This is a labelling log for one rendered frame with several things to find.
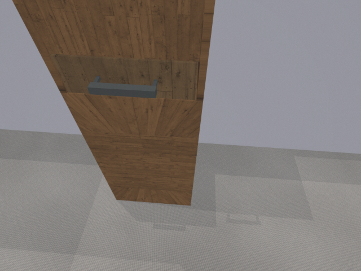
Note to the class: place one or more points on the cabinet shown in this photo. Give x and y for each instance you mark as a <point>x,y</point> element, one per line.
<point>146,148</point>

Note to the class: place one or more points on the drawer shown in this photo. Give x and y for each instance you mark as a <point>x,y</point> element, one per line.
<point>176,79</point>

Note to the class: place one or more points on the handle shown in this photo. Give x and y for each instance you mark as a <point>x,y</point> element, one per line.
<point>123,90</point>

